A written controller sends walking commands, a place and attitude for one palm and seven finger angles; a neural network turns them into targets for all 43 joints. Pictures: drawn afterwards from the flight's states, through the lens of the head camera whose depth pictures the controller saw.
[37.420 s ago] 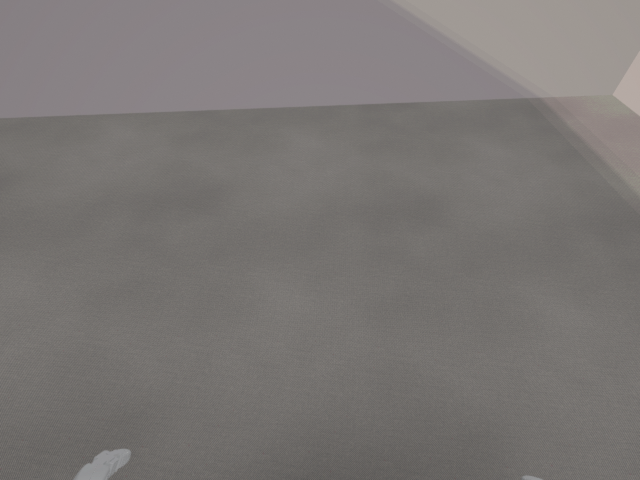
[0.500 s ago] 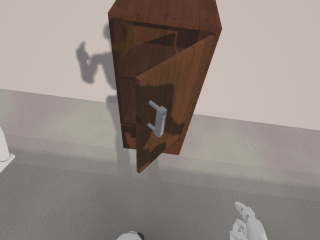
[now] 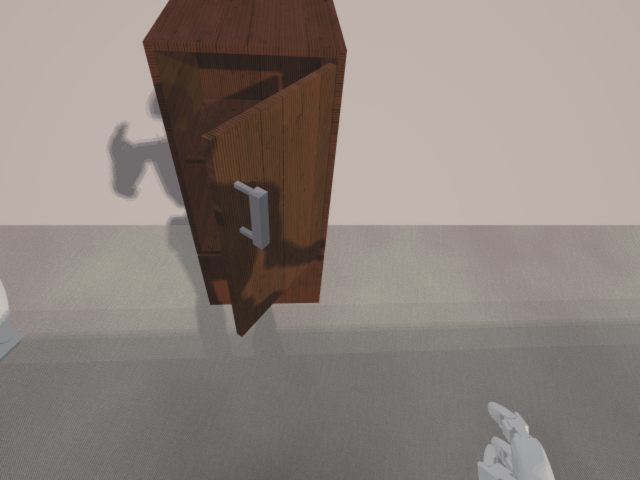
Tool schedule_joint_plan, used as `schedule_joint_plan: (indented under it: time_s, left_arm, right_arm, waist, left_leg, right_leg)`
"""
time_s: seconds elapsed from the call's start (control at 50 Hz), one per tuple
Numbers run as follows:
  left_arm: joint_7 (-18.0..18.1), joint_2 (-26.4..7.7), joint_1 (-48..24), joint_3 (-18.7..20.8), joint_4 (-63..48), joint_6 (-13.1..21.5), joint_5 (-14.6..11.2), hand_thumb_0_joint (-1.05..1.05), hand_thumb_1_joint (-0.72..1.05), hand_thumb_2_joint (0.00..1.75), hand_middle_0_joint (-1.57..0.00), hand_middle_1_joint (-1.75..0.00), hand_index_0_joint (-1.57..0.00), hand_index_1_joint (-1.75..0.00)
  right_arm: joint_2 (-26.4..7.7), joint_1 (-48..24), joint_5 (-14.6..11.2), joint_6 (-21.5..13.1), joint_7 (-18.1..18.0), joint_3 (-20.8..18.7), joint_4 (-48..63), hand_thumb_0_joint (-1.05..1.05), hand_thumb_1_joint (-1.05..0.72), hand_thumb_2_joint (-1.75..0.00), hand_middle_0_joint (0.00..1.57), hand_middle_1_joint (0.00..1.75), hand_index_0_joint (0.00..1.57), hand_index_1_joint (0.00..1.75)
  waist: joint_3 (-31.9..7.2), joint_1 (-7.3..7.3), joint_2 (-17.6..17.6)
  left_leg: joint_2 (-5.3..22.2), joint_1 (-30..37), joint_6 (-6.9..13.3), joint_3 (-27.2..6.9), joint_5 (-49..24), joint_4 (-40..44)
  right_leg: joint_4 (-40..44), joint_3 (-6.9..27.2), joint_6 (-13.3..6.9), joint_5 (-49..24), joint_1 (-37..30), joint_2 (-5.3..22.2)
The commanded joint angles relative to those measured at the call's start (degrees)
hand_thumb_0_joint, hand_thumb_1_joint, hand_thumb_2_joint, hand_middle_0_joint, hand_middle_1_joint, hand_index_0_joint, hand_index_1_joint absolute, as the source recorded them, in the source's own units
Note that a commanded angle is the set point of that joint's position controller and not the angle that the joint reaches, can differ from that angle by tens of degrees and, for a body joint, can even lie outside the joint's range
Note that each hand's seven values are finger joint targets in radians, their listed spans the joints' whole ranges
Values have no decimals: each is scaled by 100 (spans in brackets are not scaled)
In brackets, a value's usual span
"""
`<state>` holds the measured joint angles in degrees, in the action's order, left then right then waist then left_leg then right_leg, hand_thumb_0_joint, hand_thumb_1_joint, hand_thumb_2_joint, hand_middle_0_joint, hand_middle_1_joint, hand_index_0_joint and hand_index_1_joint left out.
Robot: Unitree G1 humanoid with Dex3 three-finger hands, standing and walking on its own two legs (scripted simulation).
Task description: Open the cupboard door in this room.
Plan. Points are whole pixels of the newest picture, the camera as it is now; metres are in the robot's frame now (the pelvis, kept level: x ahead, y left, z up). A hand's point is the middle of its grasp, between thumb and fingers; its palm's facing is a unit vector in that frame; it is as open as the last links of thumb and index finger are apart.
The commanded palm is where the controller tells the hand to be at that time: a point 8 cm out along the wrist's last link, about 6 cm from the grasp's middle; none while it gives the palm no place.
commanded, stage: stop stepping back and stand still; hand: left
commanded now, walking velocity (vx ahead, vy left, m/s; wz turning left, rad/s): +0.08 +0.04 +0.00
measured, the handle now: (251, 214) +0.57 +0.13 -0.02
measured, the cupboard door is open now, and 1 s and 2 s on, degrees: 52 52 52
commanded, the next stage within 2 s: let the arm hang, fingers relaxed in 0.68 s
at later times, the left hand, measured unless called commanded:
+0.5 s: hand out of the picture +0.14 +0.26 +0.18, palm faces +0.38 -0.78 -0.49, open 7.4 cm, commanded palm +0.09 +0.31 +0.19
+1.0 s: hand out of the picture +0.08 +0.23 -0.10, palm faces +0.00 -0.94 -0.33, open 7.4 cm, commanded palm none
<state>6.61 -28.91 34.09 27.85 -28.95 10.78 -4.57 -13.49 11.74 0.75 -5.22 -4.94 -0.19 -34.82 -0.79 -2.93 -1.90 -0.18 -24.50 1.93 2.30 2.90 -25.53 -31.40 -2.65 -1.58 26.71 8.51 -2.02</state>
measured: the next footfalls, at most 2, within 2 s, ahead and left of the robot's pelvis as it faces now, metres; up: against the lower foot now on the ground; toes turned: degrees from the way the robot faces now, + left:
left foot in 0.20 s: +0.04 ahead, +0.13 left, +0.00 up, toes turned +3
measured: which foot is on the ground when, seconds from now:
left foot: down 0.00-0.02, up 0.04-0.18, down 0.20-1.00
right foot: down 0.00-1.00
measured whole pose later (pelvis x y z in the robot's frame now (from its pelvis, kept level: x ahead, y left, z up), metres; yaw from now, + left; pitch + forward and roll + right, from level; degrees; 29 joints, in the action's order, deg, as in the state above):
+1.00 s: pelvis -0.07 +0.01 +0.00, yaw +3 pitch -1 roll +0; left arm -1.0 -15.8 13.6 1.3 34.4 -2.1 2.1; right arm -17.2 8.1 1.0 -0.9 0.7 -0.7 -49.6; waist 1.0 -2.0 2.8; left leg 0.0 -20.9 0.8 0.6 10.7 -32.9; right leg -34.4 -4.7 -1.0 18.7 14.5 1.0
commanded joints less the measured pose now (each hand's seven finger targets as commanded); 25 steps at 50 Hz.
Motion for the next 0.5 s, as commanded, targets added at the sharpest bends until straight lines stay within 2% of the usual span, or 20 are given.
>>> schedule_joint_plan:
  time_s: [0.0, 0.02, 0.04, 0.06, 0.08, 0.12, 0.14, 0.16, 0.18, 0.2, 0.22, 0.24, 0.26, 0.28, 0.32, 0.36, 0.4, 0.42, 0.44, 0.48]
  left_arm:
    - [214, -880, 18, 488, -1205, 328, 47, 0, 90, 90, -20, -30, -20, -30]
    - [233, -798, -92, 456, -1319, 345, 77, 0, 90, 90, -20, -30, -20, -30]
    - [216, -737, -221, 437, -1341, 329, 132, 0, 90, 90, -20, -30, -20, -30]
    - [219, -715, -470, 389, -1352, 324, 160, 0, 90, 90, -20, -30, -20, -30]
    - [239, -573, -609, 247, -1229, 333, 213, 0, 90, 90, -20, -30, -20, -30]
    - [325, -529, -945, 164, -1029, 399, 325, 0, 90, 90, -20, -30, -20, -30]
    - [355, -487, -1026, 140, -990, 429, 347, 0, 90, 90, -20, -30, -20, -30]
    - [371, -496, -1022, 105, -976, 425, 348, 0, 90, 90, -20, -30, -20, -30]
    - [378, -486, -1097, 122, -1102, 460, 355, 0, 90, 90, -20, -30, -20, -30]
    - [379, -575, -1161, 188, -1191, 476, 359, 0, 90, 90, -20, -30, -20, -30]
    - [392, -651, -1015, 325, -1079, 446, 350, 0, 90, 90, -20, -30, -20, -30]
    - [348, -701, -952, 357, -1197, 463, 340, 0, 90, 90, -20, -30, -20, -30]
    - [272, -649, -856, 328, -1237, 467, 305, 0, 90, 90, -20, -30, -20, -30]
    - [245, -503, -778, 230, -1234, 461, 265, 0, 90, 90, -20, -30, -20, -30]
    - [236, -426, -541, 238, -1190, 427, 247, 0, 90, 90, -20, -30, -20, -30]
    - [227, -376, -214, 265, -1024, 385, 225, 0, 90, 90, -20, -30, -20, -30]
    - [232, -395, -27, 344, -867, 368, 187, 0, 90, 90, -20, -30, -20, -30]
    - [226, -412, 10, 371, -806, 353, 161, 0, 90, 90, -20, -30, -20, -30]
    - [222, -413, -6, 371, -760, 332, 137, 0, 90, 90, -20, -30, -20, -30]
    - [235, -404, -160, 333, -700, 299, 125, 0, 90, 90, -20, -30, -20, -30]
  right_arm:
    - [-635, -555, -41, -187, -15, -301, 800, 0, -90, -90, 20, 30, 20, 30]
    - [-675, -459, -45, -231, -22, -340, 685, 0, -90, -90, 20, 30, 20, 30]
    - [-640, -376, -53, -298, -11, -322, 607, 0, -90, -90, 20, 30, 20, 30]
    - [-551, -400, -37, -325, -6, -238, 607, 0, -90, -90, 20, 30, 20, 30]
    - [-486, -493, -47, -391, -61, -178, 652, 0, -90, -90, 20, 30, 20, 30]
    - [-510, -452, -46, -571, -176, -153, 485, 0, -90, -90, 20, 30, 20, 30]
    - [-584, -314, -23, -654, -203, -182, 407, 0, -90, -90, 20, 30, 20, 30]
    - [-677, -295, -34, -726, -235, -236, 413, 0, -90, -90, 20, 30, 20, 30]
    - [-734, -252, -24, -745, -234, -241, 478, 0, -90, -90, 20, 30, 20, 30]
    - [-774, -241, -62, -733, -211, -251, 559, 0, -90, -90, 20, 30, 20, 30]
    - [-740, -166, -87, -720, -183, -240, 597, 0, -90, -90, 20, 30, 20, 30]
    - [-559, -141, -29, -694, -142, -148, 535, 0, -90, -90, 20, 30, 20, 30]
    - [-545, -199, -16, -707, -102, -140, 537, 0, -90, -90, 20, 30, 20, 30]
    - [-541, -254, -42, -710, -60, -146, 585, 0, -90, -90, 20, 30, 20, 30]
    - [-584, -340, -42, -724, -14, -126, 623, 0, -90, -90, 20, 30, 20, 30]
    - [-579, -390, -39, -699, 28, -118, 662, 0, -90, -90, 20, 30, 20, 30]
    - [-500, -448, -43, -614, 65, -118, 694, 0, -90, -90, 20, 30, 20, 30]
    - [-466, -460, -38, -554, 67, -124, 703, 0, -90, -90, 20, 30, 20, 30]
    - [-454, -470, -39, -496, 60, -128, 701, 0, -90, -90, 20, 30, 20, 30]
    - [-428, -509, -50, -411, 12, -130, 670, 0, -90, -90, 20, 30, 20, 30]
  waist:
    - [-72, 294, -900]
    - [246, 299, -1007]
    - [203, 205, -850]
    - [102, 147, -682]
    - [246, 159, -416]
    - [273, 186, 172]
    - [134, 197, 484]
    - [58, 230, 855]
    - [-137, 293, 1405]
    - [-328, 333, 1470]
    - [-561, 327, 1025]
    - [-730, 226, 1200]
    - [-726, 248, 1183]
    - [-657, 259, 1119]
    - [-474, 299, 1021]
    - [-379, 304, 846]
    - [-257, 253, 318]
    - [-213, 228, 23]
    - [-157, 207, -88]
    - [-67, 183, -74]
  left_leg:
    - [-253, 781, -363, -253, 1527, -2586]
    - [-146, 155, -366, -502, 1495, -3541]
    - [31, -60, -342, -546, 1445, -3709]
    - [211, -68, -318, -482, 1468, -3187]
    - [344, 98, -244, -323, 1414, -2301]
    - [268, 709, -109, -49, 1201, -748]
    - [196, 1044, -67, -45, 965, -114]
    - [368, 1358, -8, -308, 740, 242]
    - [715, 1582, 121, -709, 155, 302]
    - [1003, 1718, 234, -1083, -402, 151]
    - [1028, 1820, 253, -1045, -1318, -121]
    - [884, 1837, 209, -996, -1954, -95]
    - [906, 1784, 107, -1074, -1798, 153]
    - [1013, 1664, 146, -1160, -1454, 310]
    - [1036, 1180, 169, -1071, -495, 497]
    - [802, 815, 48, -783, 397, 526]
    - [507, 792, -93, -505, 1083, 255]
    - [379, 896, -142, -394, 1183, 28]
    - [286, 1018, -173, -314, 1184, -215]
    - [223, 1294, -194, -260, 1148, -519]
  right_leg:
    - [2684, 2191, -657, 1545, 2158, 2068]
    - [2563, 2081, -808, 1006, 2248, 2180]
    - [2320, 1657, -751, 547, 2148, 2038]
    - [2073, 1221, -607, 298, 1852, 1796]
    - [1834, 877, -512, -414, 1485, 1545]
    - [1376, 647, -377, -1149, 1100, 1306]
    - [1085, 601, -267, -1399, 882, 1163]
    - [744, 542, -114, -1516, 860, 987]
    - [344, 395, 72, -1617, 844, 671]
    - [164, 289, 179, -1632, 886, 476]
    - [70, 166, 201, -2090, 683, 349]
    - [-160, 13, 178, -2312, 537, 291]
    - [-279, -72, 210, -1673, 552, 222]
    - [-211, -32, 221, -1093, 497, 160]
    - [148, -15, 219, -1026, 236, 198]
    - [523, 90, 169, -1357, 10, 299]
    - [1036, 426, 46, -1263, 236, 515]
    - [1278, 624, -36, -1063, 469, 671]
    - [1482, 786, -125, -819, 752, 823]
    - [1684, 860, -224, -499, 1237, 987]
